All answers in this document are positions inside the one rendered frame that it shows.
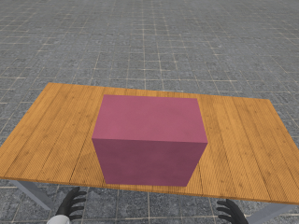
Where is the robot right hand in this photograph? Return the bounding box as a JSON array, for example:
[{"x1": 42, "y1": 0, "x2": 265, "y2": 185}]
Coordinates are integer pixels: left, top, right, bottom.
[{"x1": 216, "y1": 199, "x2": 249, "y2": 224}]

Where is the table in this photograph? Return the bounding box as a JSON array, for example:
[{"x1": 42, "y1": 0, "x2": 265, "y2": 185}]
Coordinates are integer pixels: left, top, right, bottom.
[{"x1": 0, "y1": 82, "x2": 299, "y2": 224}]

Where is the robot left forearm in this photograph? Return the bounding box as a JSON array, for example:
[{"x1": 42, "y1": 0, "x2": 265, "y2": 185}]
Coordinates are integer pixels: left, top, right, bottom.
[{"x1": 47, "y1": 215, "x2": 70, "y2": 224}]

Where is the carton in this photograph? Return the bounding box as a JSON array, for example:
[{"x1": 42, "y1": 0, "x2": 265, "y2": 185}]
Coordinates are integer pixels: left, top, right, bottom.
[{"x1": 92, "y1": 94, "x2": 208, "y2": 187}]

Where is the robot left hand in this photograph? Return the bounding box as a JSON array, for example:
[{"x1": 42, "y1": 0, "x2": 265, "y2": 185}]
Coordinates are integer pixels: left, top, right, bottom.
[{"x1": 55, "y1": 187, "x2": 87, "y2": 221}]

